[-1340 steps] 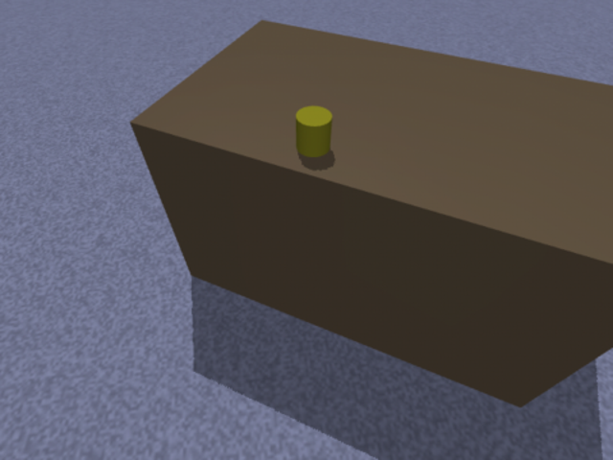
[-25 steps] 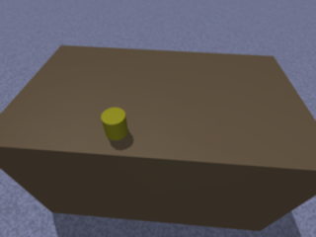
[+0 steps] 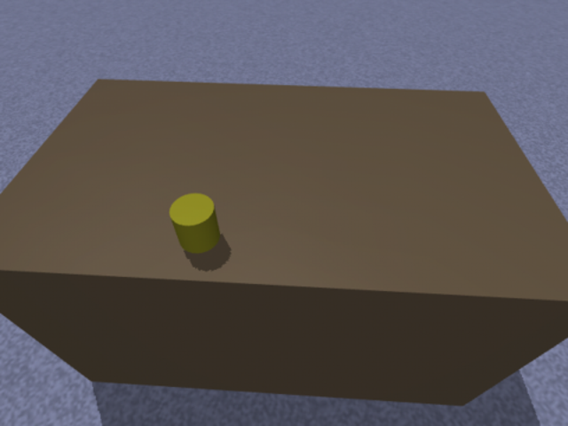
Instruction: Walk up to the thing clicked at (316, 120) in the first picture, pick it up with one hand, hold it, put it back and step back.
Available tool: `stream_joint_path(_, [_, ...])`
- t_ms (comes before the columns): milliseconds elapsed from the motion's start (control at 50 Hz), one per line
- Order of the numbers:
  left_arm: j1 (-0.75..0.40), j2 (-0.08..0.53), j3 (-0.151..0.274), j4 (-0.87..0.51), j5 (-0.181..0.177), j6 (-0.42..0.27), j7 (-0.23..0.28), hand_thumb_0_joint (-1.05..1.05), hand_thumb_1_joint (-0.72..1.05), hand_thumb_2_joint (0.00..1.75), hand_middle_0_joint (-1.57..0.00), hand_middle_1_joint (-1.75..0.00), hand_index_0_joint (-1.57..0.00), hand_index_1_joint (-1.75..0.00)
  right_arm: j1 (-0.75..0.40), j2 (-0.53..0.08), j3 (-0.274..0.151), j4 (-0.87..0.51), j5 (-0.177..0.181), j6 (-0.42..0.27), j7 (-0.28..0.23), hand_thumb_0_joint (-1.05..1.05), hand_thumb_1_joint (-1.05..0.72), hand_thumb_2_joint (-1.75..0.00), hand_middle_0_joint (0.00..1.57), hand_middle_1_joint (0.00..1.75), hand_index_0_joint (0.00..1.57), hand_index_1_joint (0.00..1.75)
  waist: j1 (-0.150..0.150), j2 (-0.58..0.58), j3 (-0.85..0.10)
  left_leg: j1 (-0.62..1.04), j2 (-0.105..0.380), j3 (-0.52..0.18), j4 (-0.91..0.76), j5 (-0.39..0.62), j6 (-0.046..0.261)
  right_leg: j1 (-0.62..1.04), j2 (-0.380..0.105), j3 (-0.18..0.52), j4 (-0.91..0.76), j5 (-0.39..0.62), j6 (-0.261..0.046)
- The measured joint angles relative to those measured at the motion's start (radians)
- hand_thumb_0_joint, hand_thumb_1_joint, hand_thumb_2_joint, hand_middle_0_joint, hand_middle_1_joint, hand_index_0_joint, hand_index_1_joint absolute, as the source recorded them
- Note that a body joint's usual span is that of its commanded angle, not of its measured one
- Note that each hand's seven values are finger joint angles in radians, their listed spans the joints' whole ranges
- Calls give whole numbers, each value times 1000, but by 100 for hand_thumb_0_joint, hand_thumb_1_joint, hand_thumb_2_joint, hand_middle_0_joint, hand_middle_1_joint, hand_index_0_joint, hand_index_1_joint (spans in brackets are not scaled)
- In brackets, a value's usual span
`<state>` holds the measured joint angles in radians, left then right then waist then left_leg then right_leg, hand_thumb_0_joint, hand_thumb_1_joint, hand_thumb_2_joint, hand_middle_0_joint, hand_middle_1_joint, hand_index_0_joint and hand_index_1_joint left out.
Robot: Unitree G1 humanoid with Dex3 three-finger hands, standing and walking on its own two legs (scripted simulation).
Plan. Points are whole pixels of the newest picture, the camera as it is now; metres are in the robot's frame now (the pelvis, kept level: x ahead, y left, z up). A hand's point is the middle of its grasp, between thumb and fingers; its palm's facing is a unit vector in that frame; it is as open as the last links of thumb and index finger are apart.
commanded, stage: stand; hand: left
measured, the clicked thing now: (196, 223) +0.47 +0.19 -0.04
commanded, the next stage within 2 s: step back in 1.54 s
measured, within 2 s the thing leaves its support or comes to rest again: neither
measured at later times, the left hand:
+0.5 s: hand out of the picture +0.08 +0.25 -0.15, palm faces -0.02 -0.94 -0.34, open 7.3 cm
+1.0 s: hand out of the picture +0.09 +0.25 -0.15, palm faces -0.03 -0.94 -0.34, open 7.3 cm
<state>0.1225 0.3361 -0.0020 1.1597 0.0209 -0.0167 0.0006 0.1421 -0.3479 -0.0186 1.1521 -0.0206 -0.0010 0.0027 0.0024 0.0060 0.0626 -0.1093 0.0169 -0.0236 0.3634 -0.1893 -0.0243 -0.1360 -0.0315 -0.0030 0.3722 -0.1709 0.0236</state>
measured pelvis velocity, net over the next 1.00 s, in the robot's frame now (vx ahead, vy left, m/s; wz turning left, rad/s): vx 0.01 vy -0.01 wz -0.02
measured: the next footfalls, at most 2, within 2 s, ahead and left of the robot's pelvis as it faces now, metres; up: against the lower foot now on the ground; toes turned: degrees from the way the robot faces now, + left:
none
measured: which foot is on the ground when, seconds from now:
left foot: down 0.00-1.00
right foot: down 0.00-1.00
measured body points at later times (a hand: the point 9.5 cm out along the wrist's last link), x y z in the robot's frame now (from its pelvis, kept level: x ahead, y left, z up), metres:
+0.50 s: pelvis +0.01 +0.00 +0.00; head +0.02 -0.01 +0.45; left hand +0.08 +0.30 -0.13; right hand +0.08 -0.30 -0.14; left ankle +0.01 +0.14 -0.75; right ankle +0.02 -0.13 -0.75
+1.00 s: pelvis +0.01 -0.01 +0.00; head +0.01 -0.01 +0.45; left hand +0.09 +0.29 -0.13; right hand +0.08 -0.31 -0.13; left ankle +0.01 +0.14 -0.75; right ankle +0.02 -0.13 -0.75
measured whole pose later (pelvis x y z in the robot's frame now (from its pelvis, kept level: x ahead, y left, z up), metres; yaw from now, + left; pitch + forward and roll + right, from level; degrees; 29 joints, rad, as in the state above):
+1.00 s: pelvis +0.01 -0.01 +0.00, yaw -1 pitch -3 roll +0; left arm 0.12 0.34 0.01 1.14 0.01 -0.01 -0.01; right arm 0.12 -0.35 -0.01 1.14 -0.02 0.00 0.00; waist 0.00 0.00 0.05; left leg -0.08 0.03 -0.01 0.33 -0.19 -0.04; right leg -0.12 -0.02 0.01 0.34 -0.17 0.01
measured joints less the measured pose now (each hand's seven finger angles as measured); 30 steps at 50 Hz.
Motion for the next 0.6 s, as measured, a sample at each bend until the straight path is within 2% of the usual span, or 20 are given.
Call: stream_joint_path(600, [-14,4,9,-6,-6,6,-5,0,91,90,-21,-30,-21,-30,-28,1,9,-5,3,-5,-3,1,-91,-90,20,30,21,30,3,1,-4,30,10,10,-36,-2,-6,21,9,8,-25,-3,-5])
